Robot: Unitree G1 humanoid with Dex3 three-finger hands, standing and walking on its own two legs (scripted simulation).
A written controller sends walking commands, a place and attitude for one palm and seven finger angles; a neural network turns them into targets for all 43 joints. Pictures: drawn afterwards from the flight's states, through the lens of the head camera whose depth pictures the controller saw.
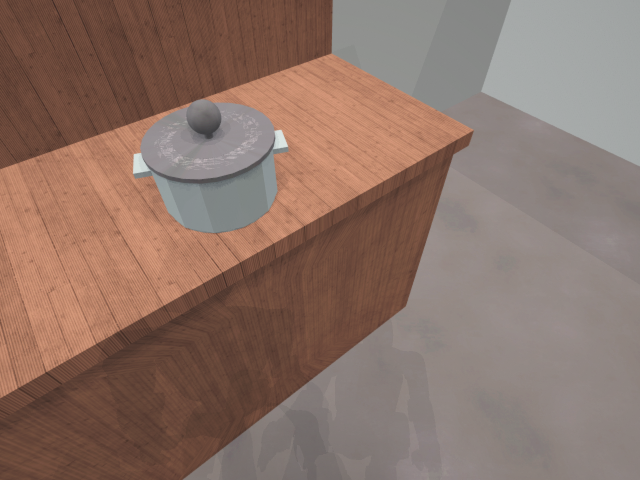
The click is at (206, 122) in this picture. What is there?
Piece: lid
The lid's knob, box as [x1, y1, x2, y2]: [186, 99, 220, 134]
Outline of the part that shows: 196,100 191,103 187,109 187,121 195,131 204,134 210,133 218,127 220,123 220,113 217,107 212,102 204,99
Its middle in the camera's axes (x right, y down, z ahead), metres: -0.18 -0.18 +0.59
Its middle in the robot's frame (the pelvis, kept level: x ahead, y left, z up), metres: +0.58 +0.21 +0.15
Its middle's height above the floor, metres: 0.93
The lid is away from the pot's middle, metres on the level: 0.00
